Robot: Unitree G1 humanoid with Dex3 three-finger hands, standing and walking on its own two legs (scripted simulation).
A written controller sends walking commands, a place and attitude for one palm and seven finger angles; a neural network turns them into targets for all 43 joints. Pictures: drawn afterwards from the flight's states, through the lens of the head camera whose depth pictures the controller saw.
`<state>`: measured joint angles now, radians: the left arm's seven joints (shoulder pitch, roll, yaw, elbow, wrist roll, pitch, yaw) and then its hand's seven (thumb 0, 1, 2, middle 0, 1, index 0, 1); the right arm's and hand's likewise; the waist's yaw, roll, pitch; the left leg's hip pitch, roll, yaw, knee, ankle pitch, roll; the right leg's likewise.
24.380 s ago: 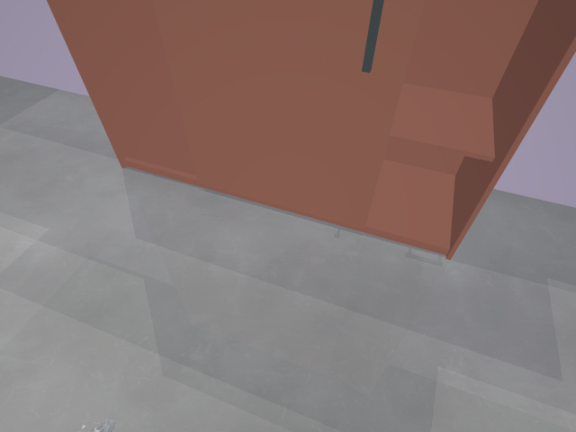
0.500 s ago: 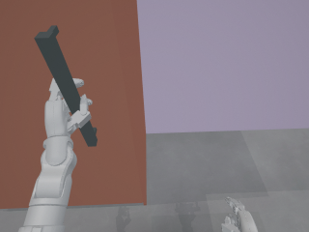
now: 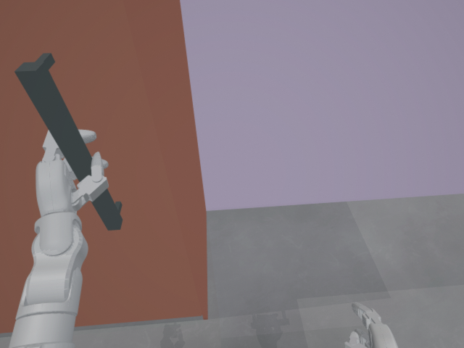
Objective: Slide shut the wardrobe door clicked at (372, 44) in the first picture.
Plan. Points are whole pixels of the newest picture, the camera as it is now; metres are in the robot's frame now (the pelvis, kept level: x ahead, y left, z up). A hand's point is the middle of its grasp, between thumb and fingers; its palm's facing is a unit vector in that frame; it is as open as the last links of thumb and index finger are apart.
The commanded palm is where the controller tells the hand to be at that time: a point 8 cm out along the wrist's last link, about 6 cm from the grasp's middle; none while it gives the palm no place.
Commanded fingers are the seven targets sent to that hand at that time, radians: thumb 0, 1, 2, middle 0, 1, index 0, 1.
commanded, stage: stop walking and hold the door there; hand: left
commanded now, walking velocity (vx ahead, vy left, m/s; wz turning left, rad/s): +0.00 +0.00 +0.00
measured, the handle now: (87, 158) +0.36 +0.27 +0.17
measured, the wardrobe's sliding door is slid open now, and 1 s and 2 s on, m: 0.00 0.00 0.00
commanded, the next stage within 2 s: loosen the grip on the handle in 0.04 s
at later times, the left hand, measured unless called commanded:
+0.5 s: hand (92, 178) +0.32 +0.24 +0.17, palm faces +0.47 -0.87 -0.15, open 12.6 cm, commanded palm +0.28 +0.27 +0.16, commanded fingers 0.00 -0.55 0.20 -0.33 -1.25 -0.33 -1.25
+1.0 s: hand (91, 181) +0.32 +0.25 +0.16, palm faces +0.41 -0.90 -0.15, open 14.7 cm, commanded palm +0.28 +0.30 +0.16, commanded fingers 0.00 -0.55 0.20 -0.25 -1.15 -0.25 -1.15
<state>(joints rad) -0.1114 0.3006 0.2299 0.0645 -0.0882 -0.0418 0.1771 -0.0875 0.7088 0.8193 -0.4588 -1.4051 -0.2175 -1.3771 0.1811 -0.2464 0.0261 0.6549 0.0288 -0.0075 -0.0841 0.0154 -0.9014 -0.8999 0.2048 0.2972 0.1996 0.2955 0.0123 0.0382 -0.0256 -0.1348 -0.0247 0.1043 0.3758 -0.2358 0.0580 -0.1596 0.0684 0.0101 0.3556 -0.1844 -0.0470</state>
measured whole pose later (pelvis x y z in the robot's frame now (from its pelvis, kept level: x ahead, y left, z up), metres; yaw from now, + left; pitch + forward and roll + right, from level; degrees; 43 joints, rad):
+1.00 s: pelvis -0.01 -0.01 -0.01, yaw +3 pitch +1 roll +0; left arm -0.27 0.32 0.26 0.18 -0.10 -0.02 0.08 -0.01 -0.56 0.20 -0.36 -1.22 -0.25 -1.15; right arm 0.20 -0.24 0.04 0.66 0.03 -0.12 -0.09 0.02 -0.90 -0.90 0.21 0.30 0.20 0.30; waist 0.04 0.03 -0.04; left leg -0.30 -0.04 0.05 0.56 -0.29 0.05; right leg -0.31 0.05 -0.05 0.55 -0.27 -0.06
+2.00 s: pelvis -0.02 +0.02 -0.02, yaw +5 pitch +0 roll -1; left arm 0.03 0.34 0.33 -0.10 -0.20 0.01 -0.04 -0.01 -0.56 0.20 -0.26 -1.16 -0.25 -1.15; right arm 0.19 -0.23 0.07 0.63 0.03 -0.17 -0.11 0.02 -0.90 -0.90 0.21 0.30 0.20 0.30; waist 0.09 0.04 -0.06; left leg -0.30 -0.06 0.04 0.60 -0.31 0.08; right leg -0.29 0.02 -0.07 0.57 -0.28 -0.03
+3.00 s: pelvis -0.02 +0.00 -0.01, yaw +5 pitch -5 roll -1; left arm 0.35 0.34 0.32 -0.31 -0.12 -0.05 0.10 -0.01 -0.17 0.39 -0.24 -0.93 -0.24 -0.92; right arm 0.22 -0.24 0.04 0.67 0.02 -0.19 -0.06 0.02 -0.90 -0.90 0.21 0.30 0.20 0.30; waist 0.08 0.07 0.00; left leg -0.17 -0.04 0.03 0.52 -0.27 0.07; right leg -0.15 0.05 -0.07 0.45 -0.23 -0.05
